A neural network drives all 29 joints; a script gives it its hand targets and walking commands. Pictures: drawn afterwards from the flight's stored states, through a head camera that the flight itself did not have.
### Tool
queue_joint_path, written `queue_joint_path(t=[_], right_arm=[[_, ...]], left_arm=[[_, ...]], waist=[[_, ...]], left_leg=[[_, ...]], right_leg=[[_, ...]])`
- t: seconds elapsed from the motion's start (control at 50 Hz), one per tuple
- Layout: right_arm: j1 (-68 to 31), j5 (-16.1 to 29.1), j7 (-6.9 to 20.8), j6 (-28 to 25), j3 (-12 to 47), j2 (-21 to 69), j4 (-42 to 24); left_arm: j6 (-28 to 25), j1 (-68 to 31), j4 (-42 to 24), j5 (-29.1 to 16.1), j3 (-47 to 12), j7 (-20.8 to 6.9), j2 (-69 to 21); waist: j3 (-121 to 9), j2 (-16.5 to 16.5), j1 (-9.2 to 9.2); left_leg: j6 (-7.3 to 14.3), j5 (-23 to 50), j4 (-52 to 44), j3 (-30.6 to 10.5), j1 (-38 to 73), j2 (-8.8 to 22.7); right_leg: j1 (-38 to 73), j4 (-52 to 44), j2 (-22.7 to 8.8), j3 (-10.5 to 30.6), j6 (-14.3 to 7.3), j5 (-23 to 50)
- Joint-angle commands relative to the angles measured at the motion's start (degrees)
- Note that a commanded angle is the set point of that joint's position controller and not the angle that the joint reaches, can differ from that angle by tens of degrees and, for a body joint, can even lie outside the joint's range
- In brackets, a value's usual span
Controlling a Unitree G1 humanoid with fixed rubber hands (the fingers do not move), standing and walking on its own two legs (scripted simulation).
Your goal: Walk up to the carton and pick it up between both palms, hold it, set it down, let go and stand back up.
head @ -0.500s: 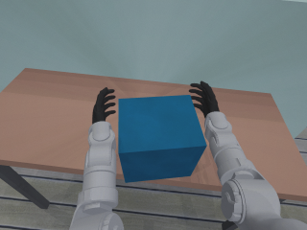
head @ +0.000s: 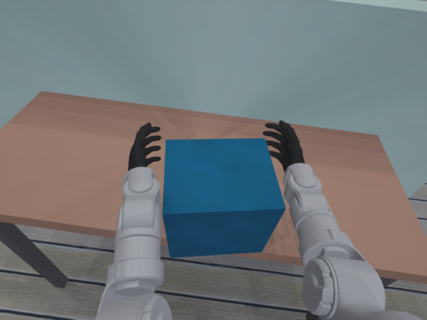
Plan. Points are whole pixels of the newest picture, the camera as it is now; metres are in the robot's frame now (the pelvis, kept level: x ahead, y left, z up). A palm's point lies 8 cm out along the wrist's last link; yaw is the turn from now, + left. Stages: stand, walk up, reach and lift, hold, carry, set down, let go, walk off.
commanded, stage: reach and lift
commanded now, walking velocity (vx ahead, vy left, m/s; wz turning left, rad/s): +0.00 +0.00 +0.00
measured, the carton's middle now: (216, 199) +0.36 +0.01 +0.02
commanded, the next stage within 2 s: none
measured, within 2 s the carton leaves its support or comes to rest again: leaves its support in 0.44 s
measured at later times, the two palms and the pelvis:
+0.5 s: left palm (132, 160) +0.36 +0.17 +0.12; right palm (286, 163) +0.39 -0.12 +0.11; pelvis -0.01 +0.01 +0.00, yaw +1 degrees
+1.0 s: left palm (126, 142) +0.36 +0.17 +0.17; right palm (292, 155) +0.37 -0.12 +0.15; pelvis -0.01 +0.03 +0.00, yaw +1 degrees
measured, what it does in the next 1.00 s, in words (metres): stands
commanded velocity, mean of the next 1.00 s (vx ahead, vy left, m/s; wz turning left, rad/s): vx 0.00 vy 0.00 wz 0.00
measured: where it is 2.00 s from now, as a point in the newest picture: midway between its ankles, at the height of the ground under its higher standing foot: outside the picture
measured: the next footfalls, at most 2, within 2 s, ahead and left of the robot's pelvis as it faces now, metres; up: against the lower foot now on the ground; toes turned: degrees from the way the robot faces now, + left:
none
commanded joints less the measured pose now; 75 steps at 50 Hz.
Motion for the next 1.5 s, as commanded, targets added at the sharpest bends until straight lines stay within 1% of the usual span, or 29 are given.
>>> queue_joint_path(t=[0.0, 0.08, 0.12, 0.14, 0.22, 0.32, 0.34, 0.36, 0.4, 0.48, 0.56, 0.62, 0.76, 0.78, 0.84, 0.9, 0.94, 0.98, 1.02, 1.04, 1.12, 1.2, 1.24, 1.32, 1.36, 1.4, 1.48], right_arm=[[-26.38, 0.07, 5.57, -2.48, 14.28, 24.57, -4.30], [-27.03, 1.07, 5.00, -2.70, 15.32, 24.69, -4.16], [-27.64, 1.82, 4.60, -2.82, 16.51, 25.47, -4.73], [-27.98, 1.92, 4.38, -2.90, 16.88, 25.46, -5.12], [-29.54, 3.15, 3.54, -2.97, 18.71, 25.75, -6.80], [-30.35, 4.66, 2.56, -2.13, 20.39, 26.17, -7.64], [-30.96, 5.06, 2.45, -2.02, 20.77, 26.40, -8.36], [-31.27, 5.14, 2.21, -1.86, 21.14, 26.43, -9.01], [-32.48, 5.66, 1.88, -1.77, 21.63, 26.67, -10.59], [-34.12, 6.37, 1.21, -0.91, 21.98, 26.20, -13.57], [-35.24, 6.32, 0.90, 0.83, 21.08, 25.17, -14.84], [-34.75, 6.61, 0.97, 2.20, 20.42, 24.52, -15.00], [-34.78, 8.32, 0.94, 3.88, 20.60, 22.86, -17.37], [-34.26, 8.60, 0.86, 4.17, 20.48, 22.66, -16.96], [-34.66, 9.81, 0.57, 4.60, 21.67, 22.26, -18.77], [-35.50, 11.46, -0.06, 5.06, 23.81, 22.87, -21.63], [-36.59, 12.11, -0.50, 5.46, 24.79, 23.01, -23.62], [-36.65, 12.42, -1.11, 6.31, 25.41, 23.21, -24.06], [-37.31, 13.18, -1.70, 6.97, 26.69, 24.04, -26.14], [-36.94, 13.11, -2.07, 7.38, 26.75, 24.32, -25.77], [-37.35, 13.64, -3.58, 8.73, 28.25, 24.94, -28.54], [-35.63, 13.47, -4.87, 10.49, 27.41, 24.50, -28.00], [-35.90, 13.08, -5.17, 11.10, 26.43, 24.17, -27.48], [-37.10, 13.43, -5.24, 11.39, 25.73, 24.13, -28.47], [-38.27, 14.12, -5.26, 11.37, 26.20, 24.24, -29.24], [-39.93, 14.58, -5.22, 11.61, 26.61, 24.46, -29.93], [-42.14, 14.45, -4.72, 12.12, 26.16, 24.78, -28.63]], left_arm=[[-1.96, -24.00, -0.69, -3.14, -17.27, -5.39, -19.77], [-2.03, -25.02, -0.96, -3.72, -18.56, -5.43, -20.06], [-2.05, -25.49, -1.14, -3.99, -19.08, -5.38, -20.51], [-2.05, -26.55, -1.28, -4.25, -19.46, -5.42, -20.70], [-2.00, -28.25, -2.24, -5.31, -21.58, -5.56, -21.45], [-1.07, -30.40, -2.72, -6.06, -23.13, -5.93, -21.42], [-0.72, -31.14, -3.31, -6.49, -23.75, -6.01, -21.77], [-0.43, -31.45, -3.48, -6.59, -23.81, -6.13, -21.65], [-0.17, -33.02, -4.38, -7.47, -25.12, -6.38, -22.33], [1.45, -32.97, -4.22, -8.03, -26.24, -6.84, -22.72], [3.86, -33.04, -3.14, -7.56, -25.59, -7.61, -22.23], [5.78, -32.73, -3.76, -7.21, -25.00, -8.22, -22.19], [10.25, -30.62, -6.27, -5.56, -23.34, -9.33, -21.53], [10.80, -30.36, -6.20, -5.47, -23.34, -9.53, -21.31], [12.13, -30.50, -8.41, -5.59, -23.99, -9.81, -21.20], [13.10, -31.06, -10.33, -6.23, -24.92, -10.11, -20.71], [13.78, -31.59, -10.98, -6.71, -25.36, -10.38, -20.58], [14.64, -31.99, -10.63, -6.62, -24.95, -10.77, -19.73], [15.30, -32.82, -12.03, -7.28, -25.50, -11.27, -19.58], [15.44, -33.51, -12.41, -7.27, -25.33, -11.53, -19.23], [16.98, -34.20, -13.65, -7.30, -24.76, -13.06, -18.15], [19.20, -33.24, -12.27, -5.70, -22.61, -14.90, -16.71], [20.00, -34.37, -11.45, -5.47, -21.88, -15.89, -16.14], [20.94, -35.94, -12.02, -5.61, -22.07, -16.84, -16.64], [21.19, -36.79, -12.37, -5.71, -22.09, -17.01, -16.61], [21.37, -37.80, -12.23, -5.93, -22.01, -16.92, -16.53], [21.74, -39.72, -9.59, -5.32, -20.41, -16.73, -16.14]], waist=[[-17.05, 0.61, 1.62], [-17.94, 1.01, 1.28], [-18.87, 0.72, 1.55], [-19.13, 0.67, 1.14], [-20.88, 0.79, 0.90], [-20.94, 0.90, 0.42], [-21.20, 0.87, -0.01], [-21.43, 0.53, -0.01], [-22.72, 1.06, -0.72], [-22.78, 0.97, -2.00], [-19.88, 0.44, -3.10], [-18.59, 0.47, -3.42], [-16.86, 2.42, -3.83], [-16.01, 2.85, -4.29], [-16.22, 3.39, -4.52], [-16.99, 3.52, -4.52], [-17.24, 2.97, -4.42], [-16.10, 2.35, -4.35], [-16.94, 1.62, -4.49], [-16.62, 1.42, -4.80], [-17.11, 0.55, -5.65], [-13.56, 1.56, -7.10], [-11.59, 1.79, -7.90], [-11.46, 3.49, -9.12], [-11.92, 3.84, -9.10], [-12.24, 3.53, -8.81], [-11.21, 2.61, -7.78]], left_leg=[[3.73, 11.59, 0.29, 4.10, 0.66, -3.62], [3.38, 13.02, 0.87, 4.09, 0.98, -3.78], [3.31, 12.92, 1.04, 3.97, 0.89, -3.82], [3.29, 12.86, 1.08, 3.91, 0.84, -3.90], [2.98, 13.14, 1.48, 3.71, 0.95, -3.97], [2.95, 11.91, 1.51, 3.42, 1.24, -4.05], [2.88, 11.80, 1.57, 3.26, 1.72, -4.05], [2.94, 11.54, 1.52, 3.24, 1.86, -4.05], [2.81, 11.70, 1.79, 3.08, 2.33, -4.13], [2.56, 11.34, 2.04, 2.76, 3.30, -4.19], [2.79, 8.58, 1.26, 2.66, 3.98, -4.14], [2.70, 8.11, 0.91, 2.83, 5.16, -4.08], [2.03, 11.80, 1.40, 3.37, 8.30, -3.90], [1.92, 12.07, 1.52, 3.41, 8.61, -3.90], [1.52, 14.45, 2.17, 3.36, 9.87, -3.78], [1.35, 16.32, 3.02, 3.34, 10.10, -4.05], [1.41, 15.61, 3.12, 3.24, 9.93, -4.14], [1.70, 13.94, 2.78, 3.41, 9.34, -4.32], [1.84, 13.27, 2.73, 3.33, 9.44, -4.52], [1.82, 12.98, 2.73, 3.34, 9.41, -4.66], [2.05, 12.68, 2.66, 3.42, 9.72, -5.16], [2.06, 11.05, 1.83, 3.74, 10.35, -5.29], [2.16, 9.22, 1.16, 4.01, 10.07, -5.29], [1.57, 10.55, 1.22, 3.94, 10.78, -5.16], [1.43, 11.54, 1.42, 3.87, 11.13, -5.11], [1.57, 10.97, 1.22, 3.76, 10.89, -5.07], [2.32, 6.76, -0.08, 3.95, 9.40, -4.69]], right_leg=[[10.68, -0.31, -0.66, -0.82, 4.00, 9.88], [11.35, -0.03, -0.50, -0.78, 4.12, 12.12], [12.07, 0.21, -0.56, -0.56, 4.20, 13.04], [12.33, 0.32, -0.59, -0.70, 4.31, 13.77], [13.33, 0.62, -0.75, -0.70, 4.41, 15.32], [13.75, 0.20, -0.80, -0.61, 4.58, 14.09], [13.56, 0.03, -0.77, -0.74, 4.49, 13.60], [13.74, 0.00, -0.88, -0.67, 4.59, 13.63], [13.99, 0.08, -0.85, -0.79, 4.55, 13.55], [13.90, -0.41, -0.53, -1.18, 4.51, 12.08], [12.60, -1.40, -0.34, -1.68, 4.56, 7.31], [12.45, -1.79, -0.06, -1.91, 4.48, 5.55], [13.47, -1.99, 0.58, -2.33, 3.99, 6.71], [13.30, -2.14, 0.69, -2.50, 3.91, 6.38], [13.87, -1.88, 1.00, -2.63, 3.72, 7.83], [15.28, -1.35, 1.00, -2.46, 3.87, 10.22], [15.75, -1.30, 1.14, -2.37, 4.05, 9.95], [16.08, -1.40, 0.96, -2.21, 4.25, 8.98], [16.97, -1.24, 0.87, -2.07, 4.44, 9.40], [17.26, -1.17, 0.87, -2.05, 4.60, 9.71], [19.82, -0.77, 0.46, -1.75, 5.03, 12.22], [19.63, -1.53, 0.26, -1.86, 4.99, 10.26], [19.02, -1.97, 0.18, -2.10, 4.96, 7.54], [18.87, -2.33, 0.56, -2.56, 4.46, 6.57], [18.96, -2.36, 0.73, -2.73, 4.34, 6.83], [18.88, -2.47, 0.86, -2.72, 4.33, 5.89], [17.69, -3.10, 0.84, -2.80, 4.11, 1.26]])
